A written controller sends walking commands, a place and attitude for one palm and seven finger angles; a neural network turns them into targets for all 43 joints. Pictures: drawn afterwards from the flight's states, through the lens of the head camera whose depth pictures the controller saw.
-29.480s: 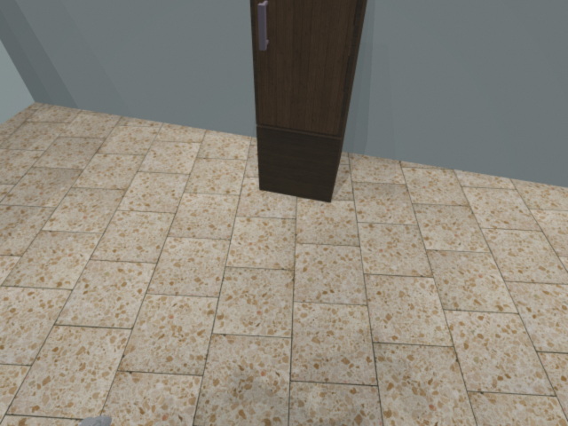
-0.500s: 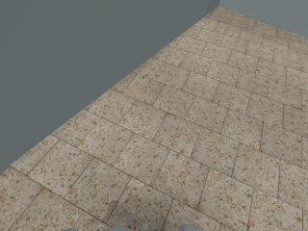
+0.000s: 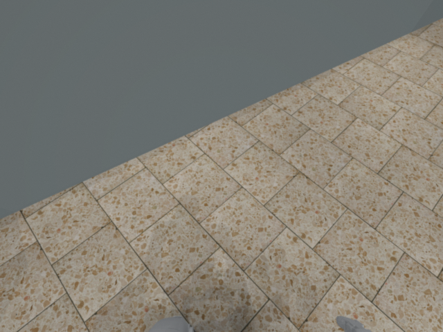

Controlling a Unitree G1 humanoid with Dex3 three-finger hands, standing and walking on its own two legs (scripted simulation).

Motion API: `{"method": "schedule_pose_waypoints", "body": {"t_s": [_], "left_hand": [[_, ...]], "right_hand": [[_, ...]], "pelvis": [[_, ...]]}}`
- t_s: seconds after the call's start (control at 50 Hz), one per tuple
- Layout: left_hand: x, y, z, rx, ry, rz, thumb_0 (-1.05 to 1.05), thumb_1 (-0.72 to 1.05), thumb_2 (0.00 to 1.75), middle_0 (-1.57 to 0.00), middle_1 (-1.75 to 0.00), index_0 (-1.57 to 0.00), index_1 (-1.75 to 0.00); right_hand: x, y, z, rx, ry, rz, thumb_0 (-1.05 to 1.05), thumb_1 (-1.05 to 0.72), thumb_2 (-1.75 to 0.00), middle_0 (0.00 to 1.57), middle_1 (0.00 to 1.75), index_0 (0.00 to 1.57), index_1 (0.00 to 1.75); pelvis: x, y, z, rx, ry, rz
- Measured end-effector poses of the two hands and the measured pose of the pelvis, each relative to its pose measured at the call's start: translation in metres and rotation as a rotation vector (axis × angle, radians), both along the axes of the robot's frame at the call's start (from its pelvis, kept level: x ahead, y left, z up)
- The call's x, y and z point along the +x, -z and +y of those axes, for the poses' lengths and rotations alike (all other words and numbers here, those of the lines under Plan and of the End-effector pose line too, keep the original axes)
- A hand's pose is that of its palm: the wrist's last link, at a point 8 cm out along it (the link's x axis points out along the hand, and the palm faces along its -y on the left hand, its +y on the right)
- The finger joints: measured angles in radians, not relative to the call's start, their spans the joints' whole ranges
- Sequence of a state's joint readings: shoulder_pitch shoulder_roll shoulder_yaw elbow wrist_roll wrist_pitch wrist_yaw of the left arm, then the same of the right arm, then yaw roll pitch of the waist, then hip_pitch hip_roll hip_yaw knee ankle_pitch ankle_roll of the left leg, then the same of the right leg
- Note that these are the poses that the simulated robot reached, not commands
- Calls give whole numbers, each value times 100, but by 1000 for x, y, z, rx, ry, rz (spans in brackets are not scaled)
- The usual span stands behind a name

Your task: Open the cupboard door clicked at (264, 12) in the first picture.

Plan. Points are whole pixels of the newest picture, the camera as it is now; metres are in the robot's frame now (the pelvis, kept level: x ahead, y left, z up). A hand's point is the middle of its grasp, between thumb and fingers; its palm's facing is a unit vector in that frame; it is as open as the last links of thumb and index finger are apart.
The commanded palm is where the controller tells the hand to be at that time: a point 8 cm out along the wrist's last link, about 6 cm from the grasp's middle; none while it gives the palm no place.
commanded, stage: turn to face it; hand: left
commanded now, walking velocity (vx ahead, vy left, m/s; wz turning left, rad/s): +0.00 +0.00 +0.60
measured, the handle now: out of the picture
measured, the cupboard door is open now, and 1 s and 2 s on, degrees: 54 54 54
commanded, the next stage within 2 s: none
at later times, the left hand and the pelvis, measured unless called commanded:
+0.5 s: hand out of the picture +0.07 +0.17 -0.15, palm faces +0.28 -0.91 -0.29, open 7.4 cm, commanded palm none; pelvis +0.03 -0.05 +0.00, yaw +18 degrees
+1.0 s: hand out of the picture +0.02 +0.18 -0.16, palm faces +0.58 -0.76 -0.29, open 7.4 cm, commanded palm none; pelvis +0.06 -0.06 +0.00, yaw +37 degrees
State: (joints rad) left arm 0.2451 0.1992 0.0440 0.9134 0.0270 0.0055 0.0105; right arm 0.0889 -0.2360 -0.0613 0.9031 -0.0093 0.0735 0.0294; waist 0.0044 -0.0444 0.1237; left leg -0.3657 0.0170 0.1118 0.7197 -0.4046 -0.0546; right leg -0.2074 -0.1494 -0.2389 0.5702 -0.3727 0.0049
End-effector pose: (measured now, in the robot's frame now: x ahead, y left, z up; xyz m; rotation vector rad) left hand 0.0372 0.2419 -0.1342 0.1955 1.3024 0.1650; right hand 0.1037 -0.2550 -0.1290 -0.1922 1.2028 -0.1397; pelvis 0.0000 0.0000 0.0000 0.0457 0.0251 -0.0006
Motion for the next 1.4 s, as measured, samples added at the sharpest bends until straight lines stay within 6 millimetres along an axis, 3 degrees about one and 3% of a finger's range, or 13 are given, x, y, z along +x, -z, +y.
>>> {"method": "schedule_pose_waypoints", "body": {"t_s": [0.06,0.12,0.26,0.38,0.46,0.54,0.7,0.78,0.96,1.06,1.12,1.24,1.4], "left_hand": [[-16,17,12,-13,-59,33,1,90,90,-21,-30,-20,-30],[-18,20,21,3,-106,51,1,90,90,-21,-30,-20,-30],[12,-2,20,35,-161,-69,1,91,90,-20,-30,-20,-30],[32,-13,0,93,-177,-177,1,91,90,-20,-30,-20,-30],[21,-20,-18,94,-219,-165,1,91,90,-20,-30,-20,-30],[4,-18,-34,59,-275,-127,1,90,90,-21,-30,-20,-30],[-50,14,-36,-9,-441,-66,1,90,90,-21,-30,-21,-30],[-71,21,-28,3,-507,-9,1,90,90,-21,-30,-20,-30],[-59,-8,-27,71,-592,-87,1,91,90,-20,-30,-20,-30],[-51,-14,-46,133,-626,-133,1,91,90,-20,-30,-20,-30],[-55,-19,-65,126,-667,-121,1,91,90,-20,-30,-20,-30],[-69,-15,-101,57,-760,-83,1,90,90,-21,-30,-20,-30],[-123,20,-126,-26,-924,-24,1,90,90,-21,-30,-21,-30]], "right_hand": [[28,3,10,-23,-66,-56,0,-91,-89,20,30,20,30],[39,0,17,-37,-114,-70,0,-91,-89,20,30,20,30],[37,-1,10,-32,-171,-2,0,-91,-89,20,30,20,30],[46,20,-16,2,-189,38,0,-90,-89,20,30,20,30],[63,18,-26,0,-219,56,0,-91,-89,20,30,20,30],[84,7,-21,1,-270,51,0,-91,-89,20,30,20,30],[138,2,24,-28,-454,-28,0,-91,-89,20,30,20,30],[150,-3,40,-43,-514,-64,0,-91,-89,20,30,20,30],[159,1,36,-33,-597,19,0,-90,-89,20,30,20,30],[184,20,24,-7,-625,42,0,-90,-89,20,30,20,30],[200,18,26,-10,-657,53,0,-91,-89,20,30,20,30],[229,2,51,-8,-747,37,0,-91,-89,20,30,20,30],[256,-4,127,-6,-930,-85,0,-91,-89,20,30,20,30]], "pelvis": [[4,13,7,-23,-43,7],[4,13,5,-27,-83,5],[12,2,-11,-48,-163,6],[23,12,-40,-33,-236,5],[28,5,-48,-20,-293,-12],[35,-2,-51,-2,-350,-11],[40,12,-37,-29,-463,-9],[40,13,-38,-32,-507,-14],[57,1,-56,-50,-611,-14],[75,11,-74,-29,-680,-14],[80,6,-77,-20,-726,-23],[90,-5,-77,3,-808,-13],[83,13,-62,-27,-914,-21]]}}
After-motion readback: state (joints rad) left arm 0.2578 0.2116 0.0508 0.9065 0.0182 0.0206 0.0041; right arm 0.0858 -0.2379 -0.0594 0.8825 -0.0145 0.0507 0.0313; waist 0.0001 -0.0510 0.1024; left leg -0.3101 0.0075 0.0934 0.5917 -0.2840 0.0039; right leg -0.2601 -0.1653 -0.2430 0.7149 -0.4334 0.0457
